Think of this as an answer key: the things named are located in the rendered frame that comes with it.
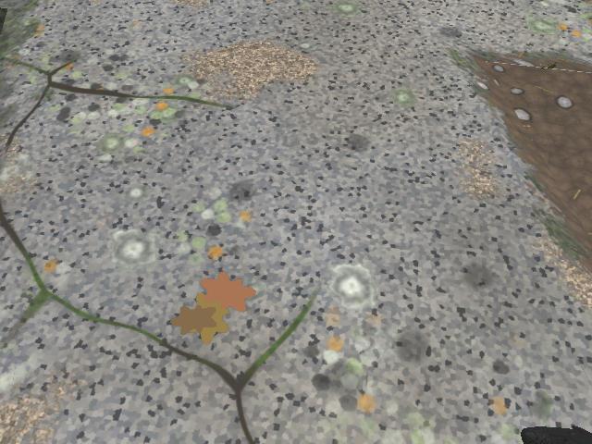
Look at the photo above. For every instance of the robot right hand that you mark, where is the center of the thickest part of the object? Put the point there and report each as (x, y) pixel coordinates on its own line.
(555, 435)

